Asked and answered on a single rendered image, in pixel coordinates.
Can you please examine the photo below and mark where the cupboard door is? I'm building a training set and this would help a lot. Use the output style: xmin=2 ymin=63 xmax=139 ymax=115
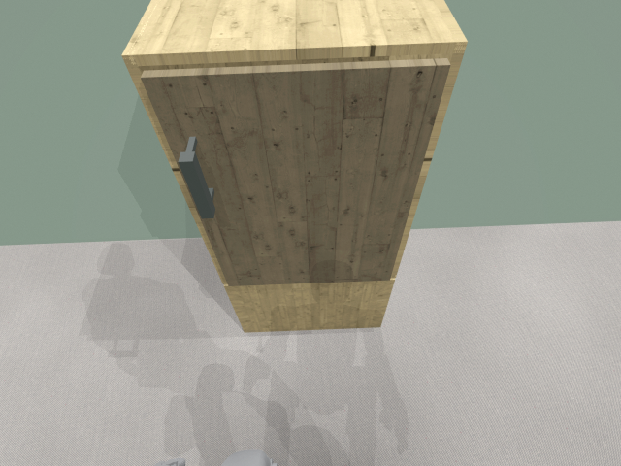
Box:
xmin=141 ymin=58 xmax=450 ymax=286

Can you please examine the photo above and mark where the handle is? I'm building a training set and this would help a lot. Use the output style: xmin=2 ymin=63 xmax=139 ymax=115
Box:
xmin=179 ymin=137 xmax=215 ymax=218

